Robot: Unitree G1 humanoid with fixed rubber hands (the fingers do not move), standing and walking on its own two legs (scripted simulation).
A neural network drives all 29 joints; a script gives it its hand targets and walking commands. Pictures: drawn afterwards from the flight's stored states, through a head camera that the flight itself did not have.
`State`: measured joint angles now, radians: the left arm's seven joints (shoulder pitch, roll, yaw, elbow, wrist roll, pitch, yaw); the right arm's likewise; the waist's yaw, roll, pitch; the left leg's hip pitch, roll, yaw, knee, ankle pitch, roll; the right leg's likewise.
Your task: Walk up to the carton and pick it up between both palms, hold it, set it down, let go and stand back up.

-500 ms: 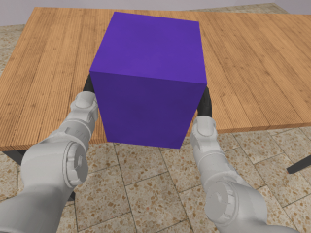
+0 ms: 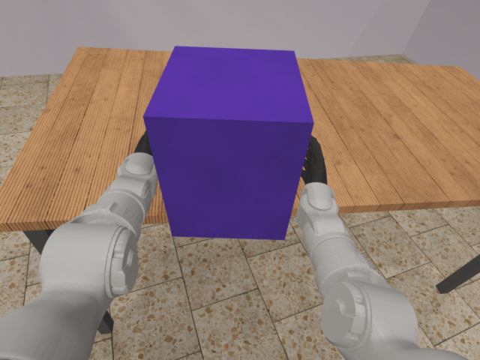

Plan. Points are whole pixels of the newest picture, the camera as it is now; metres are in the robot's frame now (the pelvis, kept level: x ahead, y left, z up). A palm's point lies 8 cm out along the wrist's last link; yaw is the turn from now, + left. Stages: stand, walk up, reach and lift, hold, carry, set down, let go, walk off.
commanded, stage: reach and lift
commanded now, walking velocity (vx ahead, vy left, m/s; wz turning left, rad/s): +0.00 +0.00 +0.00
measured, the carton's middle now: (231, 146) +0.45 +0.04 +0.15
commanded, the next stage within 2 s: none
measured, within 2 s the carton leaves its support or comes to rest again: neither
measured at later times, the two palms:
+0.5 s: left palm (146, 136) +0.43 +0.18 +0.16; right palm (322, 166) +0.40 -0.11 +0.15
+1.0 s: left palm (137, 121) +0.40 +0.17 +0.22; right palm (341, 149) +0.38 -0.12 +0.21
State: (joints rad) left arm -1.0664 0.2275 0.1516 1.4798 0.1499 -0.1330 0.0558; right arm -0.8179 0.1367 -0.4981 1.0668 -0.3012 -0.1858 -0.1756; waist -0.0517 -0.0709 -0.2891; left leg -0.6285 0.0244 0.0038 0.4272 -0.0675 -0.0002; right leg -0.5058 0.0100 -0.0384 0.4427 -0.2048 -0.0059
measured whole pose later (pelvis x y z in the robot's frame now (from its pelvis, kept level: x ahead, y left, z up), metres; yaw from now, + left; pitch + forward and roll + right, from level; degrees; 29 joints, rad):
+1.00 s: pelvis -0.02 -0.01 +0.00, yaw +0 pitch +4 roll -1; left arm -1.06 0.20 0.15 1.10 0.10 0.40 0.09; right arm -0.95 0.00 -0.21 1.05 0.09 0.19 -0.20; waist -0.05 -0.07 -0.26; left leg -0.43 0.02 0.00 0.40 -0.06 0.00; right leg -0.32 0.01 -0.04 0.44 -0.20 0.00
